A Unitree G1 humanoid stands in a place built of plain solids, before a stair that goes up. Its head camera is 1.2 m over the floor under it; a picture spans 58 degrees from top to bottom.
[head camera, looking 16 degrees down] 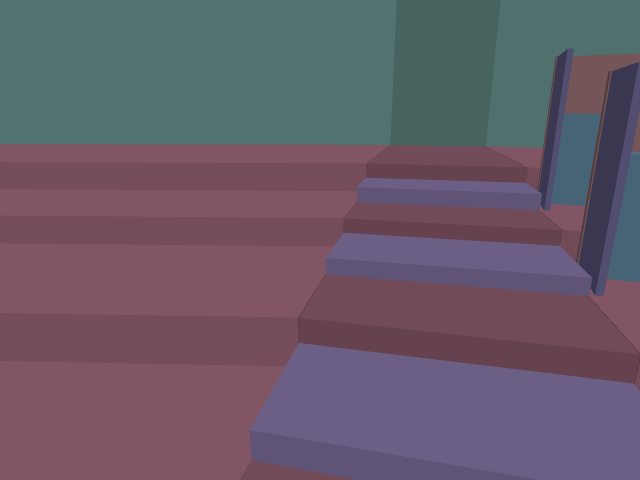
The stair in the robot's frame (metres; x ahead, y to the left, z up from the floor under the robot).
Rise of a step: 0.11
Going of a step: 0.55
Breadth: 1.31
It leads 13 degrees to the right of straight ahead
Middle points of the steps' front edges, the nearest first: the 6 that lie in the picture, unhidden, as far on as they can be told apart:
1.01 -0.41 0.24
1.56 -0.54 0.36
2.09 -0.67 0.46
2.61 -0.79 0.56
3.14 -0.92 0.68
3.67 -1.04 0.80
